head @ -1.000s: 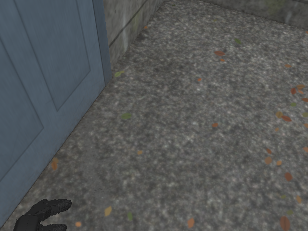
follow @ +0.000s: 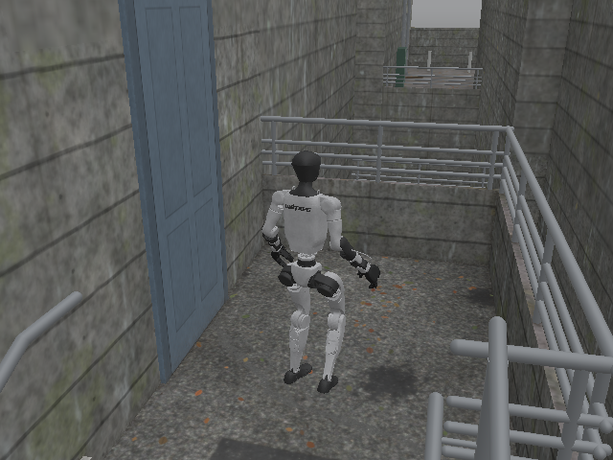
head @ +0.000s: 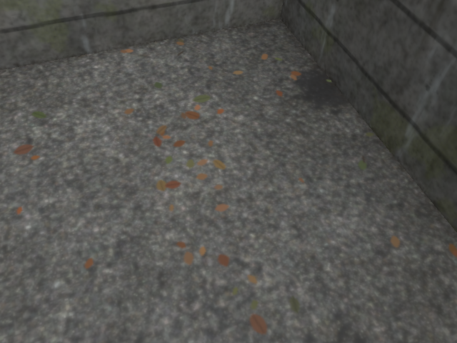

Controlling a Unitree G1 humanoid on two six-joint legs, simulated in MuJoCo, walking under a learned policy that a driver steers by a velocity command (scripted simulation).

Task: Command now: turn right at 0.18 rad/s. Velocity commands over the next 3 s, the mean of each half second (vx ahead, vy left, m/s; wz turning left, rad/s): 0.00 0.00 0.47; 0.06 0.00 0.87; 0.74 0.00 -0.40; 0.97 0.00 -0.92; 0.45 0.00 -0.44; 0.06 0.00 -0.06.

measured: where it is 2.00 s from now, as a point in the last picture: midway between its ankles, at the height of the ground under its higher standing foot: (112, 276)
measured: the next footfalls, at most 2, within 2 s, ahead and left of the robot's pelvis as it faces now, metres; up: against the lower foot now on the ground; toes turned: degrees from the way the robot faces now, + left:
right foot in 0.22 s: +0.02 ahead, -0.13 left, +0.00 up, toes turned +12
left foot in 0.66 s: +0.00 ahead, +0.14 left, +0.00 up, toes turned +32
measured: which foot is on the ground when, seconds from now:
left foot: down 0.00-0.22, up 0.24-0.64, down 0.66-1.00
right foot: up 0.00-0.20, down 0.22-0.66, up 0.68-1.00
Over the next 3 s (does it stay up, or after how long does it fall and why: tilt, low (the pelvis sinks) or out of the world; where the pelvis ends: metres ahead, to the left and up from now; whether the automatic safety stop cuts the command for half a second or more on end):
stays up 1.13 0.34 -0.01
